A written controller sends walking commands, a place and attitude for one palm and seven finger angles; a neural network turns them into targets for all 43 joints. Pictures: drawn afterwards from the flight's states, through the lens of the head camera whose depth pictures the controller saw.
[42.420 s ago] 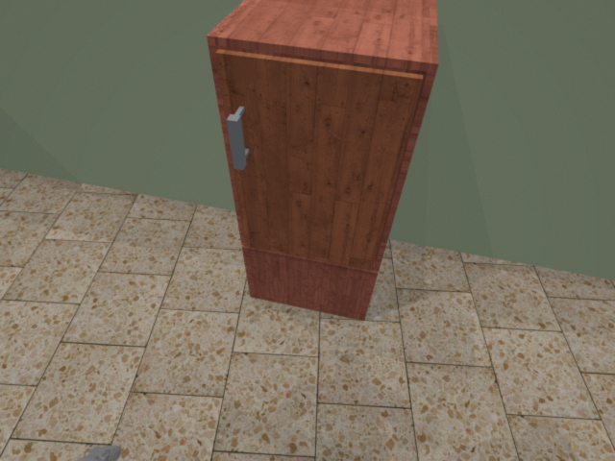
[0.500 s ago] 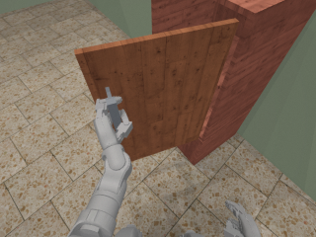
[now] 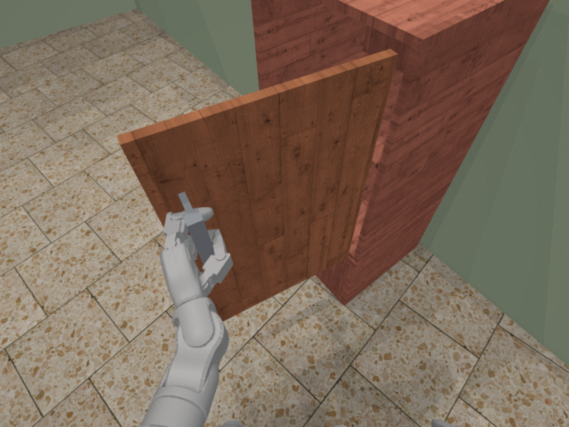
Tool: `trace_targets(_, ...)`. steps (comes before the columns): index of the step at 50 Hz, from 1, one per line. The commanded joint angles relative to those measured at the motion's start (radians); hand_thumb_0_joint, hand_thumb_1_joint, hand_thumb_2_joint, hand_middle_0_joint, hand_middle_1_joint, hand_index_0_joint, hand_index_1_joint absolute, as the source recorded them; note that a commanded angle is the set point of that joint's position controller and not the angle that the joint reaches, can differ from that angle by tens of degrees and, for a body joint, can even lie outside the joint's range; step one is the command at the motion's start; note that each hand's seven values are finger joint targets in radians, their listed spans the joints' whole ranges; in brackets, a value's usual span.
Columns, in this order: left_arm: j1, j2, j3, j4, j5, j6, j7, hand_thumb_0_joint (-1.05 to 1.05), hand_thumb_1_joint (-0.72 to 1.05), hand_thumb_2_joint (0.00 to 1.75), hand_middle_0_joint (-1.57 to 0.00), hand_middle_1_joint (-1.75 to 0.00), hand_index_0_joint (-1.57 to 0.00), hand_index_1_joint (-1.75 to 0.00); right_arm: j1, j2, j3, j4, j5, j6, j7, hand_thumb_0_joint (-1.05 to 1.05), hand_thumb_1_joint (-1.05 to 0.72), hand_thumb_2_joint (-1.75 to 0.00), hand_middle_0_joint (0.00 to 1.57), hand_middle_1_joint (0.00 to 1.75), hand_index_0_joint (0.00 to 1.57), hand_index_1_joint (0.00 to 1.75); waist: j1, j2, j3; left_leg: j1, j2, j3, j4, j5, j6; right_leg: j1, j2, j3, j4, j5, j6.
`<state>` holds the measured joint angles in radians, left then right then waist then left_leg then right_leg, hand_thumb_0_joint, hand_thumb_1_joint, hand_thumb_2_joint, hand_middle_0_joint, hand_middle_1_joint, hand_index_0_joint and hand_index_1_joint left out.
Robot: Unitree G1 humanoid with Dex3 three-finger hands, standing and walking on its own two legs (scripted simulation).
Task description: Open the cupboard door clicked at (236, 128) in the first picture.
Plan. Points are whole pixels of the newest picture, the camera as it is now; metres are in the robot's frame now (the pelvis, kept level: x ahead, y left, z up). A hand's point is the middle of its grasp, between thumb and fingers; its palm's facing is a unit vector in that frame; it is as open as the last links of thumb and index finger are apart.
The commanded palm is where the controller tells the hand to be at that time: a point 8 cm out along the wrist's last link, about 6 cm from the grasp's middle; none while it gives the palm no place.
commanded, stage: pull the door open along its arc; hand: left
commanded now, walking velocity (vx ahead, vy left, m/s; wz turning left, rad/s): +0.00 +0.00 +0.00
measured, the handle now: (197, 232) +0.39 +0.14 +0.04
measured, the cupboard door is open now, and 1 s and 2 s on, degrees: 80 90 92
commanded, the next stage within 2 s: open thumb and fingers to let go in 0.16 s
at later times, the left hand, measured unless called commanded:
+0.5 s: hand (240, 283) +0.30 +0.07 +0.05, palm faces +0.37 -0.93 -0.03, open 7.1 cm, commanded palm +0.25 +0.10 +0.05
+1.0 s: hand (244, 289) +0.29 +0.06 +0.05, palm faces +0.37 -0.93 -0.02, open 14.8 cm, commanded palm +0.25 +0.10 +0.05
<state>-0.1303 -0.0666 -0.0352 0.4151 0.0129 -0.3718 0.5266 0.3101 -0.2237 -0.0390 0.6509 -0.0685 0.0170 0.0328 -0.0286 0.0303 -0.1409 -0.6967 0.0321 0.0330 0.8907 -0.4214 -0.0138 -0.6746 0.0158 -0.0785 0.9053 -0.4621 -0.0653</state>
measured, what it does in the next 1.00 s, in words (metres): stands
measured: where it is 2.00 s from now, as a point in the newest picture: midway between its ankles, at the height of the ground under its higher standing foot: outside the picture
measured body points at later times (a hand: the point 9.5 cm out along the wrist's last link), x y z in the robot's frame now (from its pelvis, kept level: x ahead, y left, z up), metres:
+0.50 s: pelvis +0.01 -0.01 -0.01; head +0.04 -0.03 +0.44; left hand +0.28 +0.12 +0.05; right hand +0.22 -0.19 -0.10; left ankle +0.01 +0.13 -0.69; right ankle -0.01 -0.08 -0.69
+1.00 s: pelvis -0.01 -0.01 -0.01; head +0.03 -0.03 +0.44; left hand +0.27 +0.11 +0.05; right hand +0.16 -0.23 -0.12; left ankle +0.01 +0.13 -0.69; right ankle -0.01 -0.08 -0.69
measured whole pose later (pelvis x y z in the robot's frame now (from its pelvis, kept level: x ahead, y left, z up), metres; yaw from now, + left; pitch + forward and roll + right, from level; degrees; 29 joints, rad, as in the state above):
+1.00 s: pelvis -0.01 -0.01 -0.01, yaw +2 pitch +11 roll +1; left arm 0.06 -0.10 -0.22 0.19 0.08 -0.26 0.59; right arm 0.23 -0.19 -0.01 0.59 -0.08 -0.05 0.01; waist -0.01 0.04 -0.14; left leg -0.71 0.02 0.00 0.95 -0.44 -0.03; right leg -0.68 0.00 -0.11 0.97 -0.50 -0.08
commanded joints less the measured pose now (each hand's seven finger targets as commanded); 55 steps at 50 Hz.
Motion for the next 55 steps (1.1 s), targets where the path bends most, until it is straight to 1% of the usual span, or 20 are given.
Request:
trace_targets(1,0.061,-0.059,-0.104,-0.336,0.042,-0.045,0.004,0.0,0.9,0.9,-0.4,-1.35,-0.4,-1.35,-0.106,-0.068,-0.017,-0.198,0.006,-0.063,0.007,0.0,-0.9,-0.9,0.2,0.3,0.2,0.3,0.041,-0.123,-0.268,0.129,-0.041,-0.011,-0.074,0.277,0.026,0.265,-0.031,0.073,-0.137,0.494,0.053)
trace_targets(3,0.162,-0.086,-0.146,-0.407,0.058,-0.029,0.006,0.0,0.9,0.9,-0.4,-1.35,-0.4,-1.35,-0.125,-0.056,-0.01,-0.218,0.005,-0.07,0.008,0.0,-0.9,-0.9,0.2,0.3,0.2,0.3,0.043,-0.099,-0.239,0.143,-0.039,-0.011,-0.07,0.287,0.024,0.25,-0.029,0.063,-0.13,0.496,0.048)
trace_targets(4,0.213,-0.08,-0.147,-0.427,0.068,-0.017,0.01,0.0,0.9,0.9,-0.4,-1.35,-0.4,-1.35,-0.125,-0.054,-0.006,-0.226,0.003,-0.073,0.006,0.0,-0.9,-0.9,0.2,0.3,0.2,0.3,0.047,-0.123,-0.239,0.137,-0.04,-0.016,-0.066,0.29,0.025,0.26,-0.029,0.063,-0.128,0.503,0.047)
trace_targets(7,0.21,-0.15,-0.236,-0.491,0.107,0.009,0.03,0.0,0.9,0.9,-0.4,-1.35,-0.4,-1.35,-0.152,-0.037,0.006,-0.241,-0.001,-0.089,0.002,0.0,-0.9,-0.9,0.2,0.3,0.2,0.3,0.024,-0.074,-0.195,0.148,-0.038,-0.024,-0.048,0.266,0.023,0.193,-0.026,0.051,-0.119,0.441,0.042)
trace_targets(9,0.166,-0.16,-0.235,-0.482,0.098,0.035,0.051,0.0,0.9,0.9,-0.4,-1.35,-0.4,-1.35,-0.164,-0.034,0.014,-0.237,0.001,-0.097,-0.004,0.0,-0.9,-0.9,0.2,0.3,0.2,0.3,0.016,-0.09,-0.18,0.145,-0.041,-0.033,-0.034,0.244,0.023,0.163,-0.022,0.047,-0.124,0.408,0.044)
trace_targets(11,0.079,-0.148,-0.212,-0.458,0.088,0.056,0.073,0.0,0.9,0.9,-0.4,-1.35,-0.4,-1.35,-0.188,-0.037,0.021,-0.224,0.001,-0.093,-0.01,0.0,-0.9,-0.9,0.2,0.3,0.2,0.3,0.012,-0.072,-0.163,0.132,-0.045,-0.041,-0.024,0.216,0.02,0.125,-0.023,0.043,-0.116,0.354,0.043)
trace_targets(13,0.023,-0.151,-0.202,-0.438,0.086,0.069,0.085,0.0,0.9,0.9,-0.4,-1.35,-0.4,-1.35,-0.199,-0.034,0.023,-0.216,-0.001,-0.089,-0.016,0.0,-0.9,-0.9,0.2,0.3,0.2,0.3,0.01,-0.077,-0.191,0.138,-0.05,-0.042,-0.013,0.218,0.021,0.118,-0.026,0.046,-0.111,0.361,0.047)
trace_targets(14,0.037,-0.156,-0.206,-0.438,0.084,0.079,0.083,0.0,0.83,0.87,-0.4,-1.34,-0.4,-1.34,-0.194,-0.033,0.024,-0.221,0.0,-0.085,-0.017,0.0,-0.9,-0.9,0.2,0.3,0.2,0.3,0.017,-0.086,-0.204,0.14,-0.05,-0.044,-0.015,0.234,0.021,0.136,-0.024,0.046,-0.11,0.385,0.046)
trace_targets(16,0.038,-0.182,-0.232,-0.43,0.082,0.092,0.073,0.0,0.69,0.81,-0.38,-1.33,-0.38,-1.33,-0.192,-0.03,0.024,-0.223,0.003,-0.08,-0.015,0.0,-0.9,-0.9,0.2,0.3,0.2,0.3,0.011,-0.093,-0.224,0.153,-0.049,-0.045,-0.013,0.251,0.02,0.144,-0.028,0.043,-0.103,0.428,0.05)
trace_targets(21,0.048,-0.182,-0.256,-0.484,0.084,0.092,0.046,0.0,0.34,0.66,-0.36,-1.29,-0.36,-1.29,-0.171,-0.033,0.019,-0.238,0.003,-0.073,-0.013,0.0,-0.9,-0.9,0.2,0.3,0.2,0.3,0.004,-0.099,-0.26,0.162,-0.046,-0.048,-0.003,0.291,0.019,0.18,-0.04,0.052,-0.093,0.54,0.06)
trace_targets(26,0.056,-0.17,-0.261,-0.47,0.089,0.079,0.029,0.0,-0.01,0.51,-0.33,-1.25,-0.33,-1.25,-0.172,-0.038,0.018,-0.241,0.004,-0.08,-0.015,0.0,-0.9,-0.9,0.2,0.3,0.2,0.3,-0.005,-0.122,-0.212,0.125,-0.046,-0.054,-0.003,0.223,0.02,0.156,-0.048,0.068,-0.115,0.466,0.064)
trace_targets(30,0.041,-0.157,-0.255,-0.477,0.097,0.068,0.037,0.0,-0.29,0.39,-0.32,-1.22,-0.32,-1.22,-0.175,-0.039,0.016,-0.242,0.003,-0.091,-0.017,0.0,-0.9,-0.9,0.2,0.3,0.2,0.3,0.007,-0.093,-0.232,0.115,-0.051,-0.051,-0.001,0.202,0.022,0.154,-0.051,0.079,-0.12,0.41,0.058)
trace_targets(33,0.052,-0.144,-0.238,-0.48,0.089,0.061,0.039,0.0,-0.5,0.3,-0.3,-1.2,-0.3,-1.2,-0.166,-0.038,0.014,-0.239,0.004,-0.097,-0.021,0.0,-0.9,-0.9,0.2,0.3,0.2,0.3,0.011,-0.129,-0.244,0.097,-0.054,-0.051,-0.003,0.193,0.021,0.179,-0.057,0.09,-0.128,0.415,0.064)
trace_targets(35,0.06,-0.129,-0.226,-0.485,0.089,0.056,0.041,0.0,-0.5,0.3,-0.3,-1.2,-0.3,-1.2,-0.168,-0.04,0.01,-0.235,0.003,-0.101,-0.024,0.0,-0.9,-0.9,0.2,0.3,0.2,0.3,0.015,-0.129,-0.252,0.093,-0.052,-0.05,-0.004,0.197,0.021,0.186,-0.056,0.094,-0.127,0.418,0.062)
trace_targets(40,0.03,-0.129,-0.228,-0.465,0.1,0.047,0.054,0.0,-0.5,0.3,-0.26,-0.95,-0.26,-0.95,-0.168,-0.042,0.011,-0.225,0.001,-0.113,-0.026,0.0,-0.9,-0.9,0.2,0.3,0.2,0.3,0.008,-0.107,-0.211,0.087,-0.051,-0.048,-0.006,0.158,0.023,0.141,-0.053,0.094,-0.141,0.313,0.056)
trace_targets(46,0.019,-0.106,-0.194,-0.46,0.087,0.04,0.062,0.0,-0.5,0.3,-0.21,-0.65,-0.21,-0.65,-0.166,-0.041,0.01,-0.22,0.0,-0.12,-0.028,0.0,-0.9,-0.9,0.2,0.3,0.2,0.3,0.02,-0.123,-0.234,0.081,-0.054,-0.045,-0.006,0.16,0.022,0.166,-0.058,0.107,-0.146,0.326,0.061)
trace_targets(49,-0.002,-0.135,-0.223,-0.434,0.096,0.044,0.06,0.0,-0.5,0.3,-0.18,-0.5,-0.18,-0.5,-0.168,-0.041,0.012,-0.218,-0.001,-0.121,-0.025,0.0,-0.9,-0.9,0.2,0.3,0.2,0.3,0.007,-0.113,-0.205,0.09,-0.052,-0.046,-0.005,0.156,0.025,0.135,-0.051,0.094,-0.145,0.304,0.057)
trace_targets(51,-0.024,-0.132,-0.218,-0.426,0.092,0.04,0.059,0.0,-0.5,0.3,-0.17,-0.4,-0.17,-0.4,-0.17,-0.043,0.013,-0.216,-0.001,-0.12,-0.025,0.0,-0.9,-0.9,0.2,0.3,0.2,0.3,0.004,-0.128,-0.2,0.087,-0.051,-0.048,-0.006,0.142,0.026,0.12,-0.05,0.09,-0.145,0.271,0.058)
trace_targets(53,-0.04,-0.136,-0.217,-0.421,0.089,0.039,0.062,0.0,-0.5,0.3,-0.15,-0.3,-0.15,-0.3,-0.173,-0.042,0.015,-0.217,0.0,-0.119,-0.024,0.0,-0.9,-0.9,0.2,0.3,0.2,0.3,0.008,-0.11,-0.2,0.091,-0.053,-0.046,-0.007,0.138,0.026,0.114,-0.048,0.087,-0.144,0.252,0.054)
trace_targets(55,-0.051,-0.136,-0.216,-0.413,0.088,0.041,0.065,0.0,-0.5,0.3,-0.15,-0.3,-0.15,-0.3,-0.18,-0.041,0.016,-0.217,0.0,-0.116,-0.024,0.0,-0.9,-0.9,0.2,0.3,0.2,0.3,0.008,-0.102,-0.209,0.098,-0.052,-0.046,-0.004,0.142,0.027,0.107,-0.045,0.082,-0.138,0.252,0.052)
